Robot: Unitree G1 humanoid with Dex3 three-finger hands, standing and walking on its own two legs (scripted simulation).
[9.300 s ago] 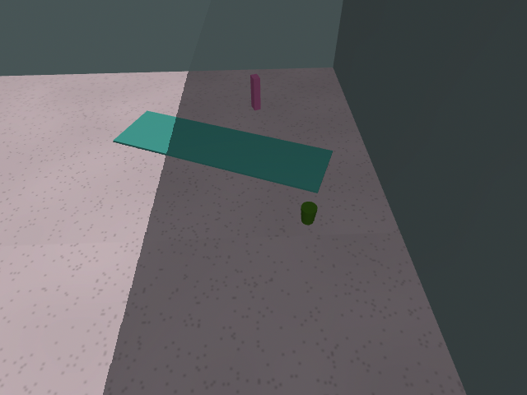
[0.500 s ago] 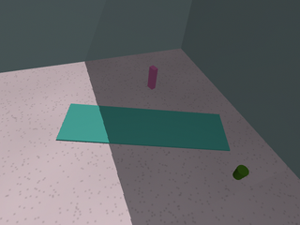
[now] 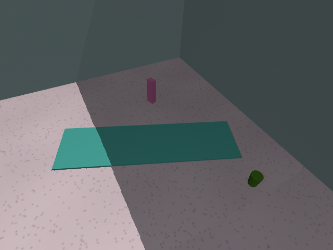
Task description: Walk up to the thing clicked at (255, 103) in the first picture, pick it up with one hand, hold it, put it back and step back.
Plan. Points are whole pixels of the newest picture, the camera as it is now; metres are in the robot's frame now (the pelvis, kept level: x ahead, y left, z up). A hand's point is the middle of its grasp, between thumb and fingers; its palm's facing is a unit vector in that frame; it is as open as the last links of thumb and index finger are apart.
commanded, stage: walk up
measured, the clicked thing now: (151, 90) +1.55 +0.19 -0.65
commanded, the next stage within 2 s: stand in 1.62 s
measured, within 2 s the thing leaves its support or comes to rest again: neither
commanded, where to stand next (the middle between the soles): +0.16 -0.03 m, yaw -2 degrees
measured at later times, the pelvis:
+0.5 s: pelvis +0.07 -0.09 -0.02, yaw -3 degrees
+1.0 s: pelvis +0.08 -0.05 -0.02, yaw +0 degrees
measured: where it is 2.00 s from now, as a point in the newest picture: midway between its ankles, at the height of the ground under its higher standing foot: outside the picture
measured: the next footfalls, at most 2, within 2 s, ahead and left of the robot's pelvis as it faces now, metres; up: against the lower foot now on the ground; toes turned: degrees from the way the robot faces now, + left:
left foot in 0.02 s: +0.00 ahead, +0.15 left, +0.00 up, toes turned +2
right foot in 0.32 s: +0.16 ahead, -0.17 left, +0.00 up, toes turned -2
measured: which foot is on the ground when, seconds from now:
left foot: up 0.00-0.00, down 0.02-0.36, up 0.38-0.82, down 0.84-1.00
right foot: down 0.00-0.04, up 0.06-0.30, down 0.32-1.00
